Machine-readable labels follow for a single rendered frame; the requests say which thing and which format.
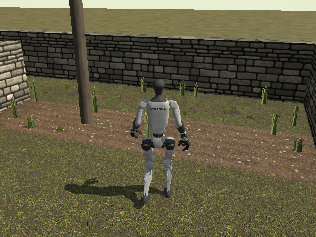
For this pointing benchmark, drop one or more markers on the robot left upper arm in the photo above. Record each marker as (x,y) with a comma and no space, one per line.
(140,112)

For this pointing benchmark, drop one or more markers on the robot left forearm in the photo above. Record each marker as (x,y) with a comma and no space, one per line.
(134,127)

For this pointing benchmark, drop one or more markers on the robot right upper arm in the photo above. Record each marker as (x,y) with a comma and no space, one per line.
(176,113)

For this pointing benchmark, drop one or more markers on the robot right forearm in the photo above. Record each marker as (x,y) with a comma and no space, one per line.
(183,132)

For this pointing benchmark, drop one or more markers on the robot left foot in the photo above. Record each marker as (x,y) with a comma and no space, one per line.
(145,198)

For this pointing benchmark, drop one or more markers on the robot right hand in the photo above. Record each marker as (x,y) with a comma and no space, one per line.
(186,144)

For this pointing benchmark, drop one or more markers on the robot right shin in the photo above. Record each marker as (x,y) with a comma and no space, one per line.
(168,176)

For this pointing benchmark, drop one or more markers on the robot left hand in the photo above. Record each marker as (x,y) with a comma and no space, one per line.
(133,134)

